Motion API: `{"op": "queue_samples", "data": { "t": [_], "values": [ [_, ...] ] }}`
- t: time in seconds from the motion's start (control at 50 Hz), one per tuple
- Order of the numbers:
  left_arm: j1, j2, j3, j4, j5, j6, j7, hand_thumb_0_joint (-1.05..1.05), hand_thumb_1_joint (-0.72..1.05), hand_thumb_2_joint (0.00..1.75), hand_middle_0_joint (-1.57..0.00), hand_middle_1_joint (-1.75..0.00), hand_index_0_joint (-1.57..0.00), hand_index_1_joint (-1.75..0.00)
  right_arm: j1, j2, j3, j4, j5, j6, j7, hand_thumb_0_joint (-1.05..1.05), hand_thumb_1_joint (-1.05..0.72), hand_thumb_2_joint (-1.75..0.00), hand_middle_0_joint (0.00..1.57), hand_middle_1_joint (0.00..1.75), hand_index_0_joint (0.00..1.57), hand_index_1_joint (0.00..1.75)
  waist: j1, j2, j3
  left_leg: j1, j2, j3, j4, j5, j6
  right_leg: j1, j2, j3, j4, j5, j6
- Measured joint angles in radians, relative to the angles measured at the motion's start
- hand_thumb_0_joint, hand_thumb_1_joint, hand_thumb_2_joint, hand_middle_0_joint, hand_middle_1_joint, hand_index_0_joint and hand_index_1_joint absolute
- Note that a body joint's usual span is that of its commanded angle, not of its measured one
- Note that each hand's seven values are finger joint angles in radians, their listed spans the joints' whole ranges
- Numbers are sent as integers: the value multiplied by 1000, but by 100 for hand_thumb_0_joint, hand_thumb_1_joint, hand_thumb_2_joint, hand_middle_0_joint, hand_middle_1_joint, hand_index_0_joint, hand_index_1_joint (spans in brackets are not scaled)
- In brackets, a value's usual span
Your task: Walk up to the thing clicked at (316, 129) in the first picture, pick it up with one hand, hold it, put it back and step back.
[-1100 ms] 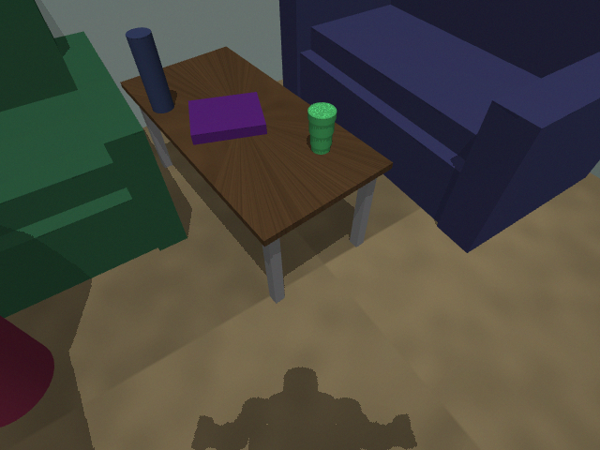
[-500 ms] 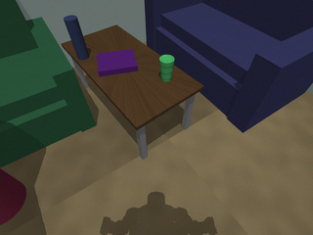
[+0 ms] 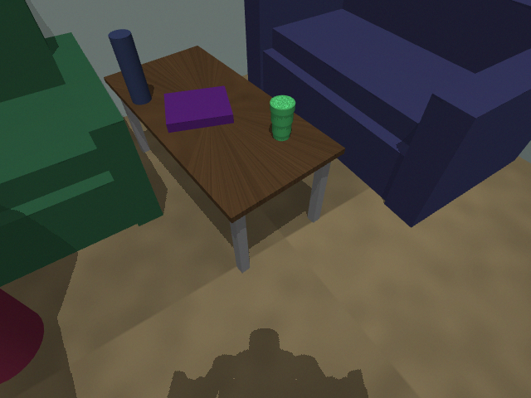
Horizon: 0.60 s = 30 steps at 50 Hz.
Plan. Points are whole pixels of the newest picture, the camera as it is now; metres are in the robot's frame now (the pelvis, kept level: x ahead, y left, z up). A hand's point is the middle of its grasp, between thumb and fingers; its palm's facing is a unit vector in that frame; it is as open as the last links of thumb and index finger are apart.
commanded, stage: stand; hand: right
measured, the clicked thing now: (281, 119) +1.04 -0.04 -0.26
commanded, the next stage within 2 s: walk up in 0.02 s
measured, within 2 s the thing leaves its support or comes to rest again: neither
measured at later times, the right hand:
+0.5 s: hand (433, 340) +0.23 -0.27 -0.12, palm faces -0.23 +0.80 -0.55, open 7.4 cm
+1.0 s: hand (422, 229) +0.48 -0.34 -0.15, palm faces -0.46 +0.72 -0.52, open 7.4 cm
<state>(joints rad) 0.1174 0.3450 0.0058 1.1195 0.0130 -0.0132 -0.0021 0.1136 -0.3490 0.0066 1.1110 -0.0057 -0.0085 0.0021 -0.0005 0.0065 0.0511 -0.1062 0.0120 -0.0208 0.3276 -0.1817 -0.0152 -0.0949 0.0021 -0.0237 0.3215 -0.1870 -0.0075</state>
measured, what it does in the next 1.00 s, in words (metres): walks ahead, turning left: left foot, then right foot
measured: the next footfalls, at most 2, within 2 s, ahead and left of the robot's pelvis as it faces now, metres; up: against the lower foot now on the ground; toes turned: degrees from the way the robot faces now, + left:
left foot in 0.34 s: +0.13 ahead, +0.14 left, +0.00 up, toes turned +16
right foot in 0.78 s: +0.39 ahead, -0.17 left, +0.00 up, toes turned +21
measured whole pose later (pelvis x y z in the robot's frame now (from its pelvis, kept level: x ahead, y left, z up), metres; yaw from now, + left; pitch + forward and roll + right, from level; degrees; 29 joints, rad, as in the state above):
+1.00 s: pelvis +0.27 -0.11 -0.03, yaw +28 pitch -2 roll +0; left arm 0.27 0.40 0.10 0.69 0.07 0.03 -0.09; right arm 0.34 -0.47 -0.06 0.85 -0.01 -0.08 -0.06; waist 0.06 -0.01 0.10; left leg -0.54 0.02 0.07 1.01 -0.45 0.03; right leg -0.33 -0.04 -0.11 0.68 -0.32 -0.06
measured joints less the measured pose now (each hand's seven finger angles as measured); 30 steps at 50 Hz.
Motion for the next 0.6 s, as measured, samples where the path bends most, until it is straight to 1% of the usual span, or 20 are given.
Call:
{"op": "queue_samples", "data": {
  "t": [0.02,0.04,0.06,0.1,0.12,0.16,0.18,0.2,0.24,0.28,0.3,0.32,0.34,0.36,0.38,0.4,0.42,0.46,0.52,0.6],
  "values": [
    [0,1,0,0,0,0,0,0,90,89,-21,-30,-20,-30,0,0,0,0,0,0,0,1,-90,-90,20,30,20,30,0,-1,0,0,0,0,0,0,0,0,0,0,0,0,0],
    [2,1,16,-13,9,7,-12,0,90,89,-21,-30,-21,-30,12,1,-10,-14,1,-1,5,1,-90,-90,20,30,20,30,-4,0,-2,-14,-1,-9,20,-13,9,-11,0,-10,22,-32,-4],
    [3,4,34,-34,19,13,-26,0,90,89,-21,-30,-21,-30,34,0,-23,-33,0,-7,9,1,-90,-90,20,30,20,30,-6,-1,-5,-35,-3,-25,52,-31,17,-29,-1,-24,66,-92,-11],
    [11,21,65,-90,35,21,-50,0,90,89,-21,-30,-21,-30,84,-3,-43,-63,-6,-16,14,1,-90,-90,20,30,20,30,1,-14,-11,-74,-12,-48,114,-62,23,-70,-3,-37,157,-191,-31],
    [16,31,79,-118,38,22,-60,0,90,89,-21,-30,-21,-30,108,-5,-52,-76,-11,-18,14,1,-90,-90,20,30,20,30,7,-23,-13,-92,-18,-59,143,-75,18,-85,-3,-39,189,-211,-39],
    [29,45,102,-166,43,19,-72,0,90,89,-21,-30,-21,-30,150,-16,-66,-98,-19,-15,11,1,-90,-90,20,30,20,30,19,-32,-13,-125,-24,-83,199,-103,7,-97,-3,-54,211,-184,-47],
    [39,51,110,-187,46,15,-76,0,90,89,-21,-30,-21,-30,166,-21,-72,-105,-20,-11,8,1,-90,-90,20,30,20,30,24,-35,-12,-150,-23,-72,249,-121,10,-92,-9,-70,202,-141,-43],
    [49,55,116,-204,49,14,-78,0,90,89,-21,-30,-21,-30,180,-26,-77,-110,-22,-6,5,1,-90,-90,20,30,20,30,25,-37,-11,-186,-14,-40,321,-158,14,-82,-14,-92,197,-134,-37],
    [70,62,124,-232,55,20,-82,0,90,89,-21,-30,-21,-30,202,-32,-82,-123,-21,-4,6,1,-90,-90,20,30,20,30,35,-45,-3,-246,4,24,431,-225,24,-46,-23,-128,171,-152,-35],
    [96,72,128,-253,60,24,-84,0,90,89,-21,-30,-21,-30,213,-40,-83,-148,-14,-15,16,1,-90,-90,20,30,20,30,50,-58,14,-277,18,59,443,-248,32,-8,-32,-151,144,-163,-32],
    [110,78,129,-261,60,28,-84,0,90,89,-21,-30,-21,-30,215,-45,-84,-164,-12,-24,19,1,-90,-90,20,30,20,30,55,-65,25,-282,24,69,413,-230,37,7,-37,-160,143,-172,-25],
    [123,87,130,-267,59,34,-85,0,90,89,-21,-30,-20,-30,216,-50,-87,-182,-11,-36,21,1,-90,-90,20,30,20,30,56,-74,36,-276,26,79,358,-185,40,13,-46,-168,161,-190,-18],
    [137,94,129,-273,57,42,-87,0,90,89,-21,-30,-20,-30,220,-59,-91,-204,-11,-52,18,1,-90,-90,20,30,20,30,56,-80,44,-259,23,82,292,-131,43,4,-58,-173,213,-224,-18],
    [151,97,129,-278,54,50,-87,0,90,89,-21,-30,-20,-30,223,-72,-98,-227,-15,-68,11,1,-90,-90,20,30,20,30,53,-85,52,-250,15,83,268,-40,44,-25,-72,-163,309,-263,-28],
    [157,100,130,-277,56,62,-86,0,90,89,-21,-30,-20,-30,221,-77,-104,-244,-19,-77,-1,1,-90,-90,20,30,20,30,44,-96,62,-256,2,83,300,-35,44,-72,-74,-116,438,-303,-33],
    [161,101,128,-275,58,76,-87,0,90,89,-21,-30,-20,-30,221,-79,-106,-258,-18,-79,-12,1,-90,-90,20,30,20,30,31,-105,63,-259,-11,75,325,-59,45,-124,-60,-60,560,-326,-32],
    [164,105,123,-275,56,87,-90,0,90,89,-20,-30,-20,-30,223,-77,-104,-267,-12,-77,-21,1,-90,-90,20,30,20,30,20,-115,59,-252,-22,67,331,-77,47,-174,-48,-15,661,-325,-29],
    [165,111,114,-283,50,94,-93,0,90,89,-20,-30,-20,-30,233,-71,-94,-276,-4,-73,-35,1,-90,-90,20,30,20,30,18,-131,52,-221,-32,55,312,-92,46,-263,-48,32,780,-289,-22],
    [155,115,112,-307,48,87,-98,1,90,89,-20,-30,-20,-30,257,-62,-77,-286,-4,-80,-42,1,-90,-90,20,30,20,30,22,-142,43,-181,-34,24,286,-101,31,-360,-82,69,786,-232,-5],
    [136,120,117,-344,47,89,-107,0,90,89,-20,-30,-20,-30,284,-55,-59,-300,-13,-91,-39,1,-90,-90,20,31,21,30,24,-140,41,-153,-20,-30,288,-132,7,-433,-116,103,701,-182,12]
  ]
}}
